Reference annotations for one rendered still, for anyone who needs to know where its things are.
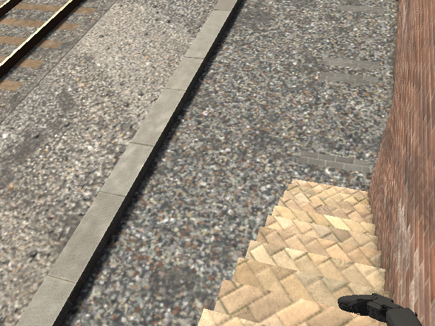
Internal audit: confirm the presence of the robot right hand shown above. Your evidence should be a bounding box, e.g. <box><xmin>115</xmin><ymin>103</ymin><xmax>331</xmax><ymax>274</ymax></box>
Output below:
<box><xmin>338</xmin><ymin>293</ymin><xmax>422</xmax><ymax>326</ymax></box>

